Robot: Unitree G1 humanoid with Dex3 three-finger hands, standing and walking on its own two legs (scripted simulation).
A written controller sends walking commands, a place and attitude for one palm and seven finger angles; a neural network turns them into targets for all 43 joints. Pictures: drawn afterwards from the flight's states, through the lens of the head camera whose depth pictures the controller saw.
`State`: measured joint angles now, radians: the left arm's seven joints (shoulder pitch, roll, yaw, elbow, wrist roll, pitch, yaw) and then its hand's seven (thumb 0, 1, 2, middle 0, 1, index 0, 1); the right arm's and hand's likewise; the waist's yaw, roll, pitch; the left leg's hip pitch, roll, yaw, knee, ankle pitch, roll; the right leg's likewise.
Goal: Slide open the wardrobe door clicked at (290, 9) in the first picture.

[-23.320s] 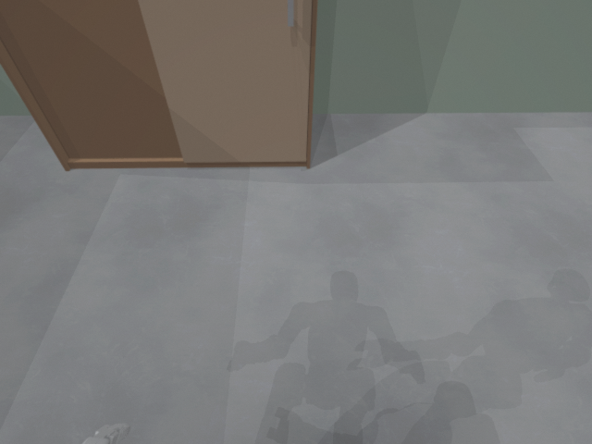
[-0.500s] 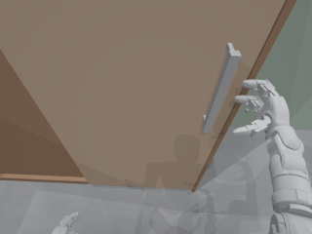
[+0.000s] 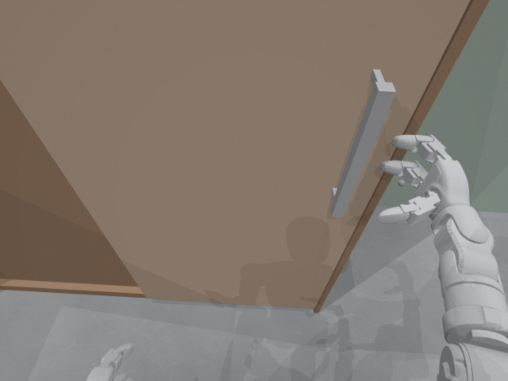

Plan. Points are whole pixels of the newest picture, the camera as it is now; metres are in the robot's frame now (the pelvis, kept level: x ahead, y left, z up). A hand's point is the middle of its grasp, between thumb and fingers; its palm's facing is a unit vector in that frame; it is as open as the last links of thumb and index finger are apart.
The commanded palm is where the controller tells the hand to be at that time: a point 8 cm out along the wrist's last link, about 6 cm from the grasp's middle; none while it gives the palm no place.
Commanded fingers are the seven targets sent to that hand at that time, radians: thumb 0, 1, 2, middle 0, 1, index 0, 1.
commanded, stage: move the hooked fingers beside the handle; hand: right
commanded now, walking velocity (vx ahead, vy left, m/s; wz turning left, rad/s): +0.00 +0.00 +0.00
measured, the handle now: (353, 154) +0.46 -0.12 +0.12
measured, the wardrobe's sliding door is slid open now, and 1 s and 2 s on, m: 0.00 0.00 0.00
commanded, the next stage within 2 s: feel for the door with the fingertips in 0.88 s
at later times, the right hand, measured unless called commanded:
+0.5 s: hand (408, 192) +0.39 -0.19 +0.12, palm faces -0.04 +1.00 +0.01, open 14.0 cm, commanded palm +0.37 -0.25 +0.13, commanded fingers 0.00 0.50 -0.30 0.30 1.20 0.30 1.20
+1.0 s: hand (405, 179) +0.41 -0.19 +0.13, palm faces -0.03 +1.00 +0.00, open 14.0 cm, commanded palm +0.38 -0.23 +0.13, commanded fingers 0.00 0.50 -0.30 0.30 1.20 0.30 1.20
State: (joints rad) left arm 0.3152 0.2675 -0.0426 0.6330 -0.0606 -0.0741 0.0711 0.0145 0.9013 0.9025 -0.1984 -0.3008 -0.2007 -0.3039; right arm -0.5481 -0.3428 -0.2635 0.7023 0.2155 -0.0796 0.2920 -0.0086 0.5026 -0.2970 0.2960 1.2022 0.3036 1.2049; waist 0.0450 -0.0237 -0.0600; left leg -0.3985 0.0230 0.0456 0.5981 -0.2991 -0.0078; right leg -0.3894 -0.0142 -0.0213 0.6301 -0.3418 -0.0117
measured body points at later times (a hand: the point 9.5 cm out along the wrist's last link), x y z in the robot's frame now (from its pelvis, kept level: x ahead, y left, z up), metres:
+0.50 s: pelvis +0.00 +0.00 +0.00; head +0.02 +0.00 +0.45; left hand +0.12 +0.26 -0.10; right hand +0.38 -0.24 +0.12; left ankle +0.00 +0.13 -0.73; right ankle -0.02 -0.11 -0.73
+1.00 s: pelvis +0.00 +0.01 +0.00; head +0.02 +0.01 +0.45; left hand +0.09 +0.26 -0.11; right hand +0.40 -0.24 +0.13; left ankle +0.00 +0.13 -0.73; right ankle -0.02 -0.11 -0.73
